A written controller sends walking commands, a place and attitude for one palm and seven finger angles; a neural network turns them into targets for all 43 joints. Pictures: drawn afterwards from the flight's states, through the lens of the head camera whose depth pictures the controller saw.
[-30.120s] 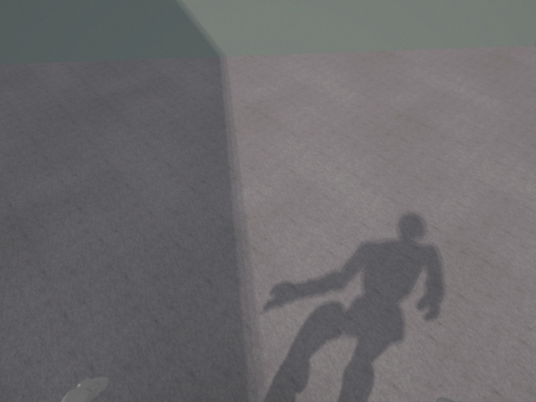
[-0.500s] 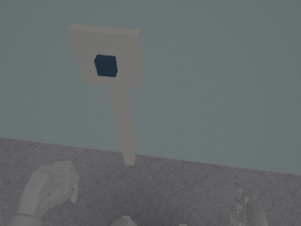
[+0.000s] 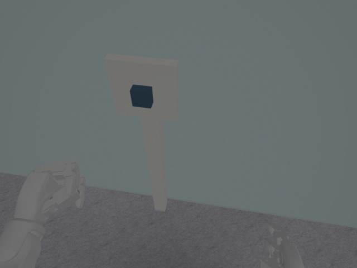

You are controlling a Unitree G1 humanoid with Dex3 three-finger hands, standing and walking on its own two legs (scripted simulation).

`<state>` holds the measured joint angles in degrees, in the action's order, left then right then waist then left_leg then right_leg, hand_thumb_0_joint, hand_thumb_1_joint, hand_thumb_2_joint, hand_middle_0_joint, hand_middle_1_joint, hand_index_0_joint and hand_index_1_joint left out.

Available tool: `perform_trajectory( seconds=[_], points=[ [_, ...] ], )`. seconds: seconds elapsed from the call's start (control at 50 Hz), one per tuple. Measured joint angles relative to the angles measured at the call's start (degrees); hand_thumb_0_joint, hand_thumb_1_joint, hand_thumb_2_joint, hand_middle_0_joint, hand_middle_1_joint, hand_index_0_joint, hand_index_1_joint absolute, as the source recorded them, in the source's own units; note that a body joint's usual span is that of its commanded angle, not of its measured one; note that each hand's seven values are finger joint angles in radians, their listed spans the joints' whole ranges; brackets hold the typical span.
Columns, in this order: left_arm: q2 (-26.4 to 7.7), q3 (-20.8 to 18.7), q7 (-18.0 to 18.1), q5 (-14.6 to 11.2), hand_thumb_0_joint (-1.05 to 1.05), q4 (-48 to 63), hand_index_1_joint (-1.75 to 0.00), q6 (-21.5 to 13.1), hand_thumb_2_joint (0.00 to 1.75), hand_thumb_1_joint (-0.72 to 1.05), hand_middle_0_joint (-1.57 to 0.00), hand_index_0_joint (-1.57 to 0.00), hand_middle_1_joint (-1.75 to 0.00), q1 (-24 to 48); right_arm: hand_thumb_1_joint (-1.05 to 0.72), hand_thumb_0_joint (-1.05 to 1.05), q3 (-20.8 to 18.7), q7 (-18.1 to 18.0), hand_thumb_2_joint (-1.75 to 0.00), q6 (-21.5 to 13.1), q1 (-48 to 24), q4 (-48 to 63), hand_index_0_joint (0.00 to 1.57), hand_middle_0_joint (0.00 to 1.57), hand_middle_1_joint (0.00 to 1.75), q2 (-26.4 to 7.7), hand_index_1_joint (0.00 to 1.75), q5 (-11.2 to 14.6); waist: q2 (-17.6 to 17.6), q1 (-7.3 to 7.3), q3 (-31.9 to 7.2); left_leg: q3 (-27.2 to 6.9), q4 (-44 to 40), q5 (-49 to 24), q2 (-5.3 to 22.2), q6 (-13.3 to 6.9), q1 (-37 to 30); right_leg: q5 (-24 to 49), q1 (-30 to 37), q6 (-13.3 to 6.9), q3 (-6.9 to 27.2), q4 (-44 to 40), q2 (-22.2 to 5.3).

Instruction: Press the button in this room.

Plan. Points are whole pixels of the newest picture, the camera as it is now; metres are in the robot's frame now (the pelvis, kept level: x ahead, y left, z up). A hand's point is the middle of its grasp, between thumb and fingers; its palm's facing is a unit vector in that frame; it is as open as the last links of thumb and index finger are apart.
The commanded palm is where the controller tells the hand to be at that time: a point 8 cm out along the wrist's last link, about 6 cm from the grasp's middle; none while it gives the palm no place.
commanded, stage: raise the hand and make a fist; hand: left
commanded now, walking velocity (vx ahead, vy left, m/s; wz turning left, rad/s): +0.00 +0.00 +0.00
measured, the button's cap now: (142, 95) +0.52 +0.15 +0.11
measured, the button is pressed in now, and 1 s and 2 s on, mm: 0 0 0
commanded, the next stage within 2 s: aim a knuckle at the button in 0.42 s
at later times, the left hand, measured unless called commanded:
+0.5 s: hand (89, 196) +0.23 +0.19 +0.10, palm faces -0.06 -1.00 -0.06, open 3.1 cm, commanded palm +0.20 +0.25 +0.11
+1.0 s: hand (116, 156) +0.32 +0.17 +0.10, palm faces -0.07 -1.00 -0.04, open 3.1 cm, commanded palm +0.29 +0.22 +0.10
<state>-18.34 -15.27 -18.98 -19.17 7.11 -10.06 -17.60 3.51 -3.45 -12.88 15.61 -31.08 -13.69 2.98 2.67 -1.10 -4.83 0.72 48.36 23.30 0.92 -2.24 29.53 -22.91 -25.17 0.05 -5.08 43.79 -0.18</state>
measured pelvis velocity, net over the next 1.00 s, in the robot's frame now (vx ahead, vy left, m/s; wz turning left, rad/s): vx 0.01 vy -0.02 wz -0.02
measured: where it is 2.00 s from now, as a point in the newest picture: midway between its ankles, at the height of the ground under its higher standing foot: outside the picture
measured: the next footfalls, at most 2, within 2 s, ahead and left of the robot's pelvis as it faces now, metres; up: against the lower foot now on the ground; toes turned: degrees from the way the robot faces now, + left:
none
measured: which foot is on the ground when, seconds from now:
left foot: down 0.00-1.00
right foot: down 0.00-1.00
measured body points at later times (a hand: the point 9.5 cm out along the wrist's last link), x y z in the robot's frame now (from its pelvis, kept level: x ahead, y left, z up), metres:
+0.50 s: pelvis +0.00 -0.01 +0.01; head +0.01 -0.02 +0.46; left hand +0.22 +0.25 +0.10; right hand +0.18 -0.25 -0.06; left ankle +0.02 +0.09 -0.71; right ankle +0.00 -0.12 -0.71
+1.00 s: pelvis +0.01 -0.02 +0.01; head +0.03 -0.03 +0.46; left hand +0.32 +0.22 +0.10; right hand +0.15 -0.27 -0.08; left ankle +0.02 +0.09 -0.71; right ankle +0.00 -0.12 -0.71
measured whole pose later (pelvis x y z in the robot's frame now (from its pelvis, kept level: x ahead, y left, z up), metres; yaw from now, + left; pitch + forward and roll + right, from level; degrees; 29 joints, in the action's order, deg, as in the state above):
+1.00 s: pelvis +0.01 -0.02 +0.01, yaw -1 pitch +6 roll -1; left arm -17.1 -13.3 -17.3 -16.3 -12.2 -9.3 1.5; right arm 1.8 -3.9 -10.7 15.8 -34.1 -14.9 2.7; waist 2.1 1.1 -3.4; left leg 2.1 42.8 21.3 1.4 -0.7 27.1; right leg -22.1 -24.9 -1.4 -3.6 41.4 0.4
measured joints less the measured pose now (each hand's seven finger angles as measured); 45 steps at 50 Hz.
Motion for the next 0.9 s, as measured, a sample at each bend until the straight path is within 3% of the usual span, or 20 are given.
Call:
perform_trajectory(
  seconds=[0.14, 0.3, 0.46, 0.56, 0.72, 0.9],
  points=[
    [-0.5, 1.2, -2.2, 0.4, 0.01, -2.9, -1.50, 5.0, 0.90, 0.90, -1.30, -1.30, -1.50, 0.9, -0.90, 0.01, -0.5, -0.5, -0.89, -0.4, 0.3, -0.4, 0.20, 0.20, 0.30, -1.2, 0.30, 0.2, 0.5, 0.59, 0.2, 0.6, -2.8, -1.2, -0.1, -0.1, -2.3, 1.1, 1.8, 0.1, 0.6, -2.3, -0.1],
    [0.6, 0.0, -0.4, 0.1, 0.02, -2.0, -1.50, 1.8, 0.90, 0.90, -1.30, -1.30, -1.50, 0.6, -0.90, 0.01, -1.2, -0.2, -0.89, -1.1, 0.1, -0.6, 0.20, 0.20, 0.30, -1.2, 0.30, -0.2, -0.7, 0.33, 0.9, 0.6, -3.8, -1.6, 0.1, 0.5, -3.4, 1.3, 2.6, -0.4, 0.6, -2.8, 0.2],
    [0.8, 1.4, -1.8, 0.8, 0.01, -3.3, -1.50, 2.6, 0.90, 0.90, -1.30, -1.30, -1.50, 0.0, -0.90, 0.01, -1.2, -0.2, -0.89, -0.9, -0.7, -0.7, 0.20, 0.20, 0.30, -1.2, 0.30, -0.1, -0.1, 0.33, 1.0, 0.2, -4.0, -1.7, 0.2, 0.8, -3.2, 1.3, 2.6, -0.7, 0.2, -3.0, 0.4],
    [0.7, 0.8, -1.5, 0.3, 0.02, -2.9, -1.50, 1.1, 0.90, 0.90, -1.30, -1.30, -1.50, 0.2, -0.90, 0.01, -1.1, -0.3, -0.89, -1.0, -0.9, -1.0, 0.20, 0.20, 0.30, -0.9, 0.30, -0.3, -0.1, 0.23, 1.2, 0.1, -4.0, -1.7, 0.4, 1.0, -3.4, 1.1, 2.7, -1.0, 0.1, -2.8, 0.5],
    [1.1, 2.0, -1.6, 1.0, 0.01, -9.7, -1.51, 1.6, 0.90, 0.90, -1.30, -1.30, -1.50, 8.7, -0.90, 0.01, -0.8, -1.1, -0.89, -0.2, -1.6, -2.2, 0.20, 0.20, 0.30, -1.3, 0.30, 0.0, 0.4, 0.34, 2.0, -0.5, -3.5, -1.9, 0.2, 1.2, -2.3, 0.9, 1.7, -1.2, -0.4, -2.1, 0.3],
    [1.2, 2.9, 0.5, 2.4, 0.02, -16.2, -1.50, 1.2, 0.90, 0.90, -1.30, -1.30, -1.50, 17.0, -0.90, 0.01, -1.1, -1.2, -0.89, 1.1, -0.9, -3.0, 0.20, 0.20, 0.30, -0.9, 0.30, -0.3, -0.6, 1.79, 2.1, 0.8, -4.8, -2.2, 0.4, 1.5, -2.1, 1.0, 0.4, -1.4, 0.9, -2.1, 0.5]
  ],
)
